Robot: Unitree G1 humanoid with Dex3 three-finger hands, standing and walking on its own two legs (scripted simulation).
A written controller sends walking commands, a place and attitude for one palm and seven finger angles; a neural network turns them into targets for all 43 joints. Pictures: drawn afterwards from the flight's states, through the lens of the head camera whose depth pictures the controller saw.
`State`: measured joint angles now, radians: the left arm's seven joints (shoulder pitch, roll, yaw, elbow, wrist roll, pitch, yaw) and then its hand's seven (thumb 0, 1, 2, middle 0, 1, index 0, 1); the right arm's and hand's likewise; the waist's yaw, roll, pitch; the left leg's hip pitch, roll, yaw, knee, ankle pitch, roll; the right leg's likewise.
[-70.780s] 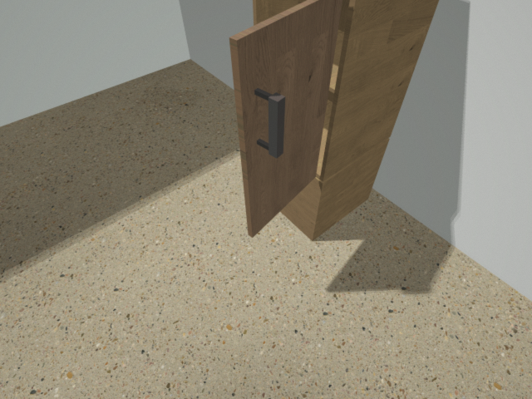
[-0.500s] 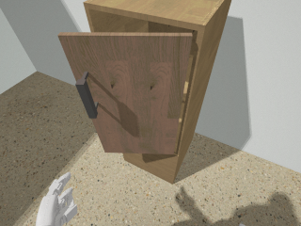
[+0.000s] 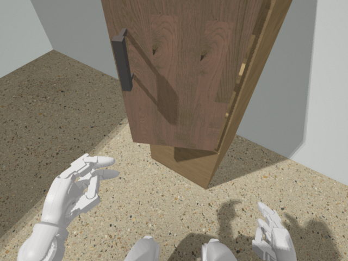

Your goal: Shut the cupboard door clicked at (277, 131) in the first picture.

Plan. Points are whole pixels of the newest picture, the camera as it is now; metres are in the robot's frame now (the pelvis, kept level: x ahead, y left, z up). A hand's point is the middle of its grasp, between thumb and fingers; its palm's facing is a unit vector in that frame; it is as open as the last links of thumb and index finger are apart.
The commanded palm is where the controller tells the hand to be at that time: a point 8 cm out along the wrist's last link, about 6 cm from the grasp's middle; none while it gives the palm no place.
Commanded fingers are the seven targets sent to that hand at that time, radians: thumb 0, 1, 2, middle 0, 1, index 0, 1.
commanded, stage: raise the hand and make a fist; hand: left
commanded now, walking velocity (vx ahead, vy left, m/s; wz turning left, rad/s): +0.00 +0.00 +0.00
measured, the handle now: (125, 61) +0.55 +0.17 +0.15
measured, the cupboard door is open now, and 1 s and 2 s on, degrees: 25 25 25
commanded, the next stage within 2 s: bring the fist close to the handle in 1.28 s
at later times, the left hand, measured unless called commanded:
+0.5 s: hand (79, 169) +0.26 +0.20 +0.11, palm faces -0.02 -1.00 -0.05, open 3.2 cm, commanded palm +0.23 +0.25 +0.12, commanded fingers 0.00 0.90 0.90 -1.25 -1.44 -1.25 -1.44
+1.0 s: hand (86, 146) +0.29 +0.19 +0.15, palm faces -0.03 -1.00 -0.05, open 3.1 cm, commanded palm +0.26 +0.24 +0.16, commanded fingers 0.00 0.90 0.90 -1.30 -1.50 -1.30 -1.50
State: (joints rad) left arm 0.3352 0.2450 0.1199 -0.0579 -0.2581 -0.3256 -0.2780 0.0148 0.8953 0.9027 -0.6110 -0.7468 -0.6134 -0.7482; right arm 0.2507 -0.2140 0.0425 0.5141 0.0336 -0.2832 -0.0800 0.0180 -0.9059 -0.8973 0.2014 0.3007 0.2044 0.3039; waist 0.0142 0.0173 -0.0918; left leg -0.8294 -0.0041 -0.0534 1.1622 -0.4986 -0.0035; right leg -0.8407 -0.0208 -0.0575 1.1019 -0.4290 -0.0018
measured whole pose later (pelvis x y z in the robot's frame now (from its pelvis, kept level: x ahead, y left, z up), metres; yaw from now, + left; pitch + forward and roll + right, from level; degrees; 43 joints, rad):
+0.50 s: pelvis +0.04 +0.03 +0.03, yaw +0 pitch +8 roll -3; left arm 0.42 0.25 0.13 -0.21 -0.25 -0.22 -0.21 0.02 0.90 0.90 -1.07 -1.25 -1.07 -1.25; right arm 0.27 -0.23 0.04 0.48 0.02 -0.25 -0.06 0.02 -0.91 -0.90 0.20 0.30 0.20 0.30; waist 0.01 0.02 -0.09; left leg -0.64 -0.02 -0.03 1.00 -0.50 0.03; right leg -0.64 -0.03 -0.03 0.92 -0.41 0.04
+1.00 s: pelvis +0.06 +0.00 +0.05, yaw +0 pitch +5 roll -1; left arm 0.32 0.27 0.21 -0.14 -0.31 -0.12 -0.29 0.01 0.90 0.90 -1.29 -1.49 -1.30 -1.50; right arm 0.29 -0.26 0.04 0.53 0.04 -0.24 -0.08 0.02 -0.91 -0.90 0.20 0.30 0.20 0.30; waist 0.01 0.05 -0.08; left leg -0.47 0.00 -0.04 0.83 -0.44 0.00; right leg -0.49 -0.01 -0.05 0.79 -0.38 0.00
